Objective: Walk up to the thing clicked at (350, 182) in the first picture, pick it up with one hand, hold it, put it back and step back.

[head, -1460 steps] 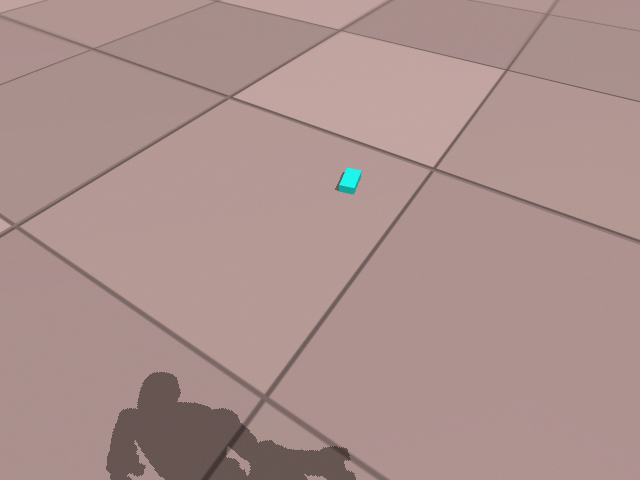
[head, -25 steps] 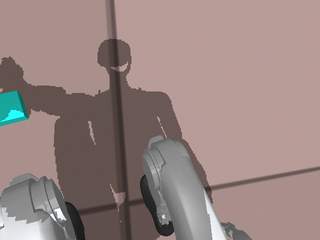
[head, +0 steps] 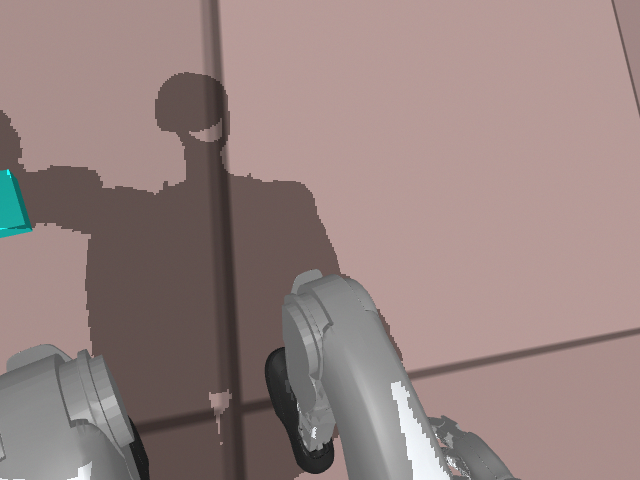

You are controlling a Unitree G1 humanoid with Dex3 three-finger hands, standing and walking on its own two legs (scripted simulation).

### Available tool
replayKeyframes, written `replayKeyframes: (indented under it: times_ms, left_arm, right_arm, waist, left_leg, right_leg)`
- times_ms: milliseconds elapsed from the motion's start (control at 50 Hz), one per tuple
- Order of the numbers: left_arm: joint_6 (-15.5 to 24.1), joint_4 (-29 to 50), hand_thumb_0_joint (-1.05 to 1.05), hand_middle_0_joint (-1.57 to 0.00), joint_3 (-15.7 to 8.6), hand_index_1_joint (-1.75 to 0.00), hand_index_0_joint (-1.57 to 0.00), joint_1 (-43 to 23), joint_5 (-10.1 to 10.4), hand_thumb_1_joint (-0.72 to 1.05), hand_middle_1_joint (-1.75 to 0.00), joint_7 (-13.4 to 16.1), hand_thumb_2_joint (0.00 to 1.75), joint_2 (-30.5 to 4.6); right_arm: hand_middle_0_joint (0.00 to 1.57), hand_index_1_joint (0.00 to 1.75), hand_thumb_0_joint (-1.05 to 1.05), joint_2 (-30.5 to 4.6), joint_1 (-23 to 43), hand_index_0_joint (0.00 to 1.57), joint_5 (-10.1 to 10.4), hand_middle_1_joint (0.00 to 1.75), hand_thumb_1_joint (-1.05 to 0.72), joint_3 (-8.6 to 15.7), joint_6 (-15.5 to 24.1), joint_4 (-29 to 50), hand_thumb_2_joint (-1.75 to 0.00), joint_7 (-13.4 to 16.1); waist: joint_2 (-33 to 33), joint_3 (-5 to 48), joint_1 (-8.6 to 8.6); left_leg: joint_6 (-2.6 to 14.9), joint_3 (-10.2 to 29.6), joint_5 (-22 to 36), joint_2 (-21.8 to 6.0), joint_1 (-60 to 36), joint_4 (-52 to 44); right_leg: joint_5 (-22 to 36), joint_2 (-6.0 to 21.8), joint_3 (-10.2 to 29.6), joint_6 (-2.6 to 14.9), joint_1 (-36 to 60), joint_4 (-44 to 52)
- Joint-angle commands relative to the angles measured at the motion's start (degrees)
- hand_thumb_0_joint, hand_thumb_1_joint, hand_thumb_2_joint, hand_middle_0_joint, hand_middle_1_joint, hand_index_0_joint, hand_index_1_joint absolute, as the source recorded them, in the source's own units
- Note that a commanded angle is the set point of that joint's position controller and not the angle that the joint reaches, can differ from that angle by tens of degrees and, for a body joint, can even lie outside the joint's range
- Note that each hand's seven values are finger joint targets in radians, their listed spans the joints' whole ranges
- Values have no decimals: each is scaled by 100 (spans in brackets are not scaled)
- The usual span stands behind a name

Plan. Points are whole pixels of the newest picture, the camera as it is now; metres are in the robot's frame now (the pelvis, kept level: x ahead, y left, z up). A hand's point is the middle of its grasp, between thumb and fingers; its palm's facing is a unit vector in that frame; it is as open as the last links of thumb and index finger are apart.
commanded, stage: rest palm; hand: left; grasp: from above
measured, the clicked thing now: out of the picture +0.49 +0.31 -0.30
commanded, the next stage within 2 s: close in 1.36 s
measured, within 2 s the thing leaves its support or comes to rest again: neither
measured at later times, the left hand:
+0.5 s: hand out of the picture +0.48 +0.30 -0.25, palm faces -0.46 -0.10 -0.88, open 14.2 cm
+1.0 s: hand out of the picture +0.47 +0.30 -0.27, palm faces -0.46 -0.11 -0.88, open 14.3 cm
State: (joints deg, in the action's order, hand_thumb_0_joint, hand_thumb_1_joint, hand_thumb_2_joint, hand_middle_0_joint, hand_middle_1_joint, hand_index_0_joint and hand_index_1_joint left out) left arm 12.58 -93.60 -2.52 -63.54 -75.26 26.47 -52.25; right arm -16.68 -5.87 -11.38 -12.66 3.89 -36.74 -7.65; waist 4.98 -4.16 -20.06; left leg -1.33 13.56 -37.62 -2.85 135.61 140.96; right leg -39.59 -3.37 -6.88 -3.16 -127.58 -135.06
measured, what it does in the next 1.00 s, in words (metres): stands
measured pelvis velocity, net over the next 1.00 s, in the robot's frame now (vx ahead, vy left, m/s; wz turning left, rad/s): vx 0.01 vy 0.00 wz -0.06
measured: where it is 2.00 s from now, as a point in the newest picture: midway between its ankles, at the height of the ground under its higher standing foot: (226, 465)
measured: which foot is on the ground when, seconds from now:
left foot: down 0.00-1.00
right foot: down 0.00-1.00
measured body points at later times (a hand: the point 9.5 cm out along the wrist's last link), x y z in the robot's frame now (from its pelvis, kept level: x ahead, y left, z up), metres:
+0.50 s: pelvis +0.00 +0.00 -0.01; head +0.29 +0.11 +0.32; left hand +0.50 +0.31 -0.20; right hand +0.05 -0.25 -0.08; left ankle +0.07 +0.14 -0.28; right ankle +0.10 -0.12 -0.28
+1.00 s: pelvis +0.01 +0.00 -0.01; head +0.29 +0.12 +0.31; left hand +0.49 +0.31 -0.21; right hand +0.06 -0.25 -0.07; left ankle +0.07 +0.14 -0.28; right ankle +0.10 -0.12 -0.28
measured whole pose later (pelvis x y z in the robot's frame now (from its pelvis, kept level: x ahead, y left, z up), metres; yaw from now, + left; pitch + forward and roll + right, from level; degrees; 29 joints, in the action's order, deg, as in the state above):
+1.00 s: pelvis +0.01 +0.00 -0.01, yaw -3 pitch +28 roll -14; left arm 12.8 -98.1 -4.0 -62.7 -73.6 33.6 -59.0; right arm -18.9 -3.7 -15.3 -18.6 11.1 -36.5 -12.0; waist 9.2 -10.7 -22.3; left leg -1.7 17.3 -40.5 -3.5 135.2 145.5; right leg -40.3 -5.2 -9.3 -4.0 -126.8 -136.9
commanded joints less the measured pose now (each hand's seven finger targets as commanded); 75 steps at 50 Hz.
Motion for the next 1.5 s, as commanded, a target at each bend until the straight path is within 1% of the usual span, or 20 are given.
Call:
replayKeyframes:
  times_ms: [0,120,200,240,260,300,420,440,480,500,600,620,660,800,820,880,1000,1060,1180,1480]
  left_arm:
    - [-83,431,0,-7,-70,-99,-8,-1745,64,-51,-100,329,98,-1315]
    - [-61,549,0,-8,-169,-98,-8,-1736,140,-51,-98,473,97,-1647]
    - [-61,353,0,-8,-105,-97,-7,-1585,191,-52,-97,494,98,-1566]
    - [-30,494,0,-8,-362,-97,-8,-1541,220,-51,-97,558,98,-1925]
    - [-53,310,0,-9,-185,-96,-8,-1451,207,-52,-95,529,99,-1709]
    - [-23,449,0,-8,-329,-97,-7,-1468,223,-52,-97,587,100,-1886]
    - [-4,353,0,-7,-142,-96,-6,-1299,274,-53,-96,612,99,-1696]
    - [4,371,0,-7,-399,-97,-6,-1205,290,-55,-95,675,101,-1982]
    - [6,199,0,-7,-322,-96,-6,-1246,237,-54,-95,656,99,-1874]
    - [14,404,0,-7,-477,-96,-6,-1282,244,-55,-95,705,101,-2082]
    - [38,322,0,-7,-123,-97,-5,-1329,238,-55,-96,727,101,-1653]
    - [64,342,0,-7,-343,-97,-6,-1350,257,-55,-96,774,100,-1938]
    - [55,272,0,-7,-136,-97,-6,-1350,223,-54,-96,755,99,-1677]
    - [83,227,0,-6,-221,-98,-6,-1353,233,-54,-98,833,99,-1833]
    - [70,84,0,-7,-47,-99,-6,-1270,223,-54,-98,813,99,-1635]
    - [99,454,0,-7,-206,-98,-5,-1516,271,-55,-96,885,100,-1944]
    - [38,157,0,-7,-88,-99,-6,-1452,244,-53,-98,919,98,-1817]
    - [-17,-50,0,-7,-286,-99,-6,-1193,214,-53,-98,993,99,-2104]
    - [-37,165,0,-7,-86,-99,-7,-1389,334,-52,-99,949,97,-1863]
    - [79,148,0,-12,-163,-98,-14,-1224,314,-40,-100,1016,90,-2026]
  right_arm:
    - [20,30,0,-1687,-1260,20,-66,30,-89,373,158,-88,-90,37]
    - [20,30,0,-1756,-1179,20,-133,30,-89,243,311,-65,-90,24]
    - [20,30,0,-1803,-1186,20,-175,30,-90,168,422,-84,-90,-45]
    - [20,30,0,-1875,-1179,20,-198,30,-89,166,443,-54,-90,-54]
    - [20,30,0,-1854,-1170,20,-209,30,-89,118,475,-40,-90,-82]
    - [20,30,0,-1898,-1172,20,-252,30,-89,103,464,-37,-90,-100]
    - [20,30,0,-1895,-1115,20,-311,30,-90,34,556,-106,-90,-226]
    - [20,30,0,-1975,-1114,20,-315,30,-89,57,541,-78,-90,-203]
    - [20,30,0,-1965,-1161,20,-351,30,-90,53,571,-104,-90,-251]
    - [20,30,0,-1984,-1156,20,-342,30,-90,67,556,-106,-90,-246]
    - [20,30,0,-1979,-963,20,-353,30,-90,31,611,-43,-90,-305]
    - [20,30,0,-2028,-1038,20,-369,30,-90,42,596,-136,-90,-288]
    - [20,30,0,-1982,-994,20,-391,30,-90,22,619,-54,-90,-313]
    - [20,30,0,-2047,-938,20,-379,30,-90,18,659,-99,-90,-350]
    - [20,30,0,-2040,-901,20,-383,30,-90,1,683,-27,-90,-375]
    - [20,30,0,-2072,-941,20,-362,30,-90,-14,713,-79,-90,-363]
    - [20,30,0,-2118,-854,20,-382,30,-90,-69,771,-34,-90,-395]
    - [20,30,0,-2158,-857,20,-404,30,-90,-115,747,-4,-90,-382]
    - [20,30,0,-2154,-864,20,-387,30,-90,-141,795,30,-90,-388]
    - [20,30,0,-2185,-874,20,-471,30,-89,-199,761,0,-90,-370]
  waist:
    - [-2490,3489,-262]
    - [-2727,3776,-190]
    - [-2703,3525,-323]
    - [-2789,3669,-220]
    - [-2738,3475,-285]
    - [-2749,3589,-287]
    - [-2662,3433,-342]
    - [-2637,3609,-302]
    - [-2631,3209,-417]
    - [-2694,3385,-302]
    - [-2688,3302,-449]
    - [-2759,3408,-436]
    - [-2766,3258,-446]
    - [-2744,3236,-471]
    - [-2671,3043,-517]
    - [-2822,3393,-442]
    - [-2948,3023,-504]
    - [-2745,3074,-508]
    - [-2812,3070,-544]
    - [-2733,3040,-542]
  left_leg:
    - [264,-682,754,-14,-2927,-1161]
    - [223,-632,798,-66,-3072,-1095]
    - [220,-591,898,-81,-3040,-998]
    - [204,-556,961,-94,-3091,-1011]
    - [216,-581,965,-84,-3003,-941]
    - [219,-552,1015,-103,-2984,-944]
    - [223,-503,1148,-145,-2930,-834]
    - [219,-474,1182,-145,-3044,-860]
    - [230,-490,958,-142,-2814,-846]
    - [211,-466,1016,-148,-2941,-891]
    - [196,-423,1133,-174,-3016,-816]
    - [199,-407,1119,-180,-3028,-818]
    - [189,-433,1125,-165,-2991,-835]
    - [168,-367,1068,-196,-3063,-850]
    - [197,-396,1000,-178,-2938,-789]
    - [174,-387,1166,-199,-3106,-810]
    - [124,-325,1086,-197,-3100,-880]
    - [166,-342,1029,-221,-2972,-834]
    - [159,-310,1084,-222,-2982,-799]
    - [156,-295,993,-250,-2993,-837]
  right_leg:
    - [1367,-197,-604,411,1625,1262]
    - [1405,-247,-660,426,1807,1177]
    - [1532,-256,-726,411,1799,1105]
    - [1568,-267,-771,406,1919,1108]
    - [1591,-255,-758,407,1835,1074]
    - [1666,-281,-782,381,2008,1110]
    - [1838,-336,-811,358,2078,1049]
    - [1852,-333,-844,350,2203,1095]
    - [1678,-326,-810,353,2048,1074]
    - [1692,-336,-840,363,2101,1102]
    - [1827,-365,-897,358,2021,1027]
    - [1840,-359,-894,349,2124,1065]
    - [1831,-341,-897,351,2067,1070]
    - [1769,-364,-940,362,2063,1025]
    - [1750,-359,-896,348,2018,1043]
    - [1877,-362,-903,343,2195,1068]
    - [1727,-339,-1004,386,1883,940]
    - [1763,-393,-955,355,2146,1038]
    - [1799,-382,-1004,354,2033,994]
    - [1780,-426,-993,323,2248,1126]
